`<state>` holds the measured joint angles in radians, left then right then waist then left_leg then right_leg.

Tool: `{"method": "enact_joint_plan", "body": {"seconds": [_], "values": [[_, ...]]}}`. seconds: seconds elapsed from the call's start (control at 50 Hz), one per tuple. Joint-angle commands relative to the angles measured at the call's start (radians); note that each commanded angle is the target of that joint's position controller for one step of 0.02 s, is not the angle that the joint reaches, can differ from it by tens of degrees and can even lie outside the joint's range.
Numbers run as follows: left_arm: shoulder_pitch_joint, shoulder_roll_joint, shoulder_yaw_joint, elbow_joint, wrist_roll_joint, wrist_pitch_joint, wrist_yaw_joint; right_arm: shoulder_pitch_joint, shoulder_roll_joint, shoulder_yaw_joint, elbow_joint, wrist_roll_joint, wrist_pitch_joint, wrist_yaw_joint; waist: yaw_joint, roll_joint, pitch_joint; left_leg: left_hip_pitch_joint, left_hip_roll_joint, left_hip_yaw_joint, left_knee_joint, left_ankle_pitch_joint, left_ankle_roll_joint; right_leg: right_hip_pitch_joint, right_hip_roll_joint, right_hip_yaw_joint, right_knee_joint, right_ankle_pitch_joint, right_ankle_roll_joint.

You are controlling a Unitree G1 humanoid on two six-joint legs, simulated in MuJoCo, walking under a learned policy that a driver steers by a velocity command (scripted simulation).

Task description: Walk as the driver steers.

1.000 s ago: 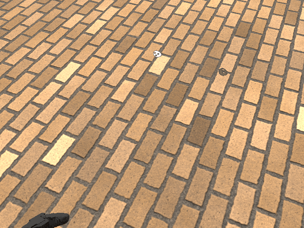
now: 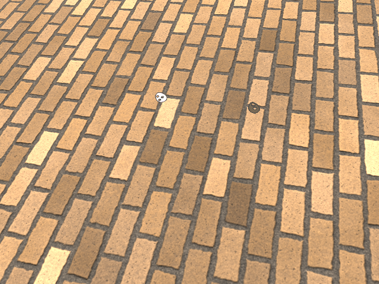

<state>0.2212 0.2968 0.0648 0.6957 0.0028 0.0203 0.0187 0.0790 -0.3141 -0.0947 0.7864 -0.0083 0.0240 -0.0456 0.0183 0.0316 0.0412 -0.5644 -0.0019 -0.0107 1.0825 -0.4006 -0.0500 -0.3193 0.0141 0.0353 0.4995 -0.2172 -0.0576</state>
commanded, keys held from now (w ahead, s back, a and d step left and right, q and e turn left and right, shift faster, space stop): e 0.08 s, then no key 0.08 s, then w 0.02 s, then w+q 0.82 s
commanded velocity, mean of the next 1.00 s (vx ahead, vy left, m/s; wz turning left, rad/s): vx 0.31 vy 0.00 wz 0.18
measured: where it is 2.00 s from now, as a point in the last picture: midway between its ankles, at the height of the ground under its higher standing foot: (163, 171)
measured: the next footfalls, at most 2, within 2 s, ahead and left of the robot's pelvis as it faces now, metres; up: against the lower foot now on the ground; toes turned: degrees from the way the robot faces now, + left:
left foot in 0.32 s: +0.07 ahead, +0.14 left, +0.00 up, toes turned -7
right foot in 0.68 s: +0.29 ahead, -0.12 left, +0.00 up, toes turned +8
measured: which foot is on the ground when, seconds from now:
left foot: up 0.00-0.30, down 0.32-0.70, up 0.72-1.00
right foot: down 0.00-0.32, up 0.34-0.66, down 0.68-1.00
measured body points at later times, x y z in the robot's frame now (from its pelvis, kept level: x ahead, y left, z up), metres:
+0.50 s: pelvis +0.08 +0.03 +0.01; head +0.10 +0.05 +0.45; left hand +0.27 +0.28 -0.09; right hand +0.08 -0.25 -0.11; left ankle +0.03 +0.14 -0.74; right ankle +0.11 -0.11 -0.69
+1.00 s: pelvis +0.30 +0.00 +0.00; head +0.33 +0.01 +0.45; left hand +0.26 +0.29 -0.12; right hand +0.56 -0.20 -0.09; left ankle +0.39 +0.18 -0.68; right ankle +0.25 -0.12 -0.74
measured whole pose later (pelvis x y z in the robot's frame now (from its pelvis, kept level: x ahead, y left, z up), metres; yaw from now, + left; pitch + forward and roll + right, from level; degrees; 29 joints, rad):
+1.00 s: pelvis +0.30 +0.00 +0.00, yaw +16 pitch +1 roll -2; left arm 0.34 0.28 0.08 0.80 0.00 -0.09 0.00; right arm 0.14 -0.31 -0.07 0.68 0.02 -0.03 0.02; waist 0.07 0.05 0.03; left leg -0.69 0.10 -0.05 0.89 -0.10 0.00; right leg 0.00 0.02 -0.15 0.24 -0.26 -0.01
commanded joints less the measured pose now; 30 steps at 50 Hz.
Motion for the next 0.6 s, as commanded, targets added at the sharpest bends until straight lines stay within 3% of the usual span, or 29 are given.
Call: {"method": "enact_joint_plan", "body": {"seconds": [0.02,0.08,0.16,0.2,0.24,0.28,0.3,0.32,0.34,0.36,0.38,0.42,0.48,0.54,0.6], "values": [[-0.035,0.157,0.038,-0.085,-0.005,-0.015,0.019,-0.011,-0.070,-0.020,-0.059,0.007,-0.020,-0.003,-0.022,-0.145,-0.153,-0.072,0.002,-0.060,-0.016,0.072,-0.015,0.208,-0.219,0.267,-0.154,0.365,-0.155],[-0.015,0.177,0.048,-0.090,-0.012,-0.006,0.028,-0.045,-0.049,-0.009,-0.067,0.010,-0.026,0.003,-0.001,-0.156,-0.147,-0.047,-0.008,-0.074,-0.183,0.086,-0.034,0.237,-0.208,0.299,-0.141,0.309,-0.158],[-0.033,0.172,0.044,-0.099,0.000,0.005,0.020,-0.027,-0.059,-0.004,-0.053,0.016,-0.029,0.019,0.011,-0.184,-0.140,0.089,-0.003,-0.057,-0.309,0.066,-0.036,0.168,-0.208,0.319,-0.132,0.273,-0.172],[-0.026,0.150,0.034,-0.089,-0.001,0.006,0.012,-0.011,-0.063,0.000,-0.046,0.022,-0.035,0.032,0.022,-0.183,-0.149,0.150,0.005,-0.034,-0.375,0.064,-0.020,0.143,-0.201,0.337,-0.161,0.018,-0.172],[-0.014,0.130,0.020,-0.066,-0.002,0.002,0.004,-0.001,-0.050,0.009,-0.038,0.023,-0.048,0.049,0.023,-0.197,-0.109,0.225,-0.001,0.010,-0.467,0.074,0.010,0.085,-0.194,0.358,-0.193,-0.260,-0.160],[-0.013,0.132,0.013,-0.052,0.002,-0.005,-0.001,0.036,-0.042,0.015,-0.015,0.028,-0.068,0.061,-0.002,-0.173,-0.062,0.338,-0.022,0.044,-0.610,0.122,0.059,0.013,-0.165,0.340,-0.175,-0.380,-0.130],[-0.012,0.114,0.005,-0.049,0.008,-0.015,-0.001,0.074,-0.052,0.015,-0.002,0.026,-0.079,0.061,-0.017,-0.148,-0.060,0.397,0.001,0.000,-0.643,0.106,0.089,-0.019,-0.142,0.322,-0.132,-0.385,-0.103],[-0.039,0.072,-0.008,-0.060,0.014,-0.028,-0.002,0.146,-0.088,0.011,0.016,0.020,-0.089,0.058,-0.036,-0.053,-0.065,0.464,0.116,-0.157,-0.705,0.050,0.140,-0.090,-0.088,0.238,0.031,-0.336,-0.061],[-0.048,0.047,-0.010,-0.102,0.012,-0.050,-0.004,0.208,-0.198,-0.013,0.039,0.019,-0.091,0.056,-0.012,0.148,-0.047,0.531,0.253,-0.425,-0.806,-0.090,0.261,-0.261,0.060,0.011,0.245,-0.286,0.013],[-0.147,0.116,0.007,-0.132,-0.010,-0.073,0.002,0.246,-0.206,-0.021,0.040,0.007,-0.096,0.063,-0.081,0.203,0.041,0.526,0.369,-0.679,-0.915,-0.197,0.369,-0.427,0.049,0.003,0.363,-0.375,0.037],[-0.174,0.158,0.024,-0.134,-0.031,-0.089,0.002,0.242,-0.163,-0.008,0.034,0.008,-0.106,0.059,-0.084,0.140,0.080,0.537,0.371,-0.681,-0.918,-0.211,0.369,-0.489,-0.006,0.053,0.459,-0.333,0.040],[-0.170,0.126,0.023,-0.119,-0.018,-0.107,-0.011,0.238,-0.130,0.001,0.028,0.026,-0.111,0.050,-0.078,0.117,0.055,0.602,0.289,-0.551,-0.912,-0.125,0.315,-0.526,-0.036,0.050,0.470,-0.205,0.048],[-0.214,0.062,0.011,-0.125,-0.003,-0.130,-0.032,0.266,-0.097,0.008,0.029,0.032,-0.092,0.030,-0.085,0.098,0.014,0.578,0.187,-0.374,-0.904,0.138,0.267,-0.410,-0.025,0.001,0.314,-0.046,0.082],[-0.260,0.012,-0.003,-0.136,-0.012,-0.135,-0.046,0.282,-0.120,-0.001,0.016,0.031,-0.076,0.020,-0.098,0.114,0.003,0.458,0.136,-0.291,-0.882,0.232,0.250,-0.223,0.018,-0.037,0.130,0.042,0.109],[-0.258,0.051,0.010,-0.144,-0.029,-0.135,-0.047,0.307,-0.148,-0.012,0.004,0.039,-0.070,0.022,-0.090,0.122,0.000,0.386,0.161,-0.342,-0.860,0.208,0.242,-0.077,0.029,-0.022,0.029,0.096,0.113]]}}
